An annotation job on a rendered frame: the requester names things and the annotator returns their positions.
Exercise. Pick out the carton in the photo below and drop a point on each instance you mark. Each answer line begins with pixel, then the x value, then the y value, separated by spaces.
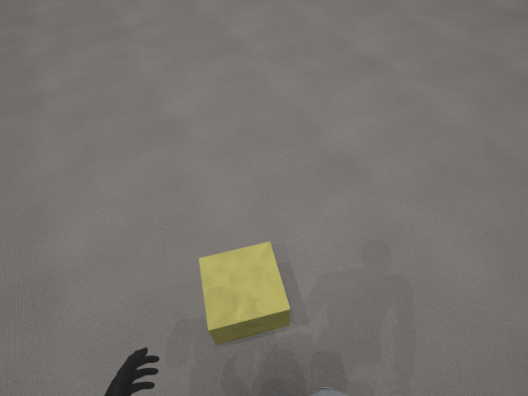
pixel 243 293

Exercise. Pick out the robot left hand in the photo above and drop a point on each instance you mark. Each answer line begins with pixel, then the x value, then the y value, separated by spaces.
pixel 122 385

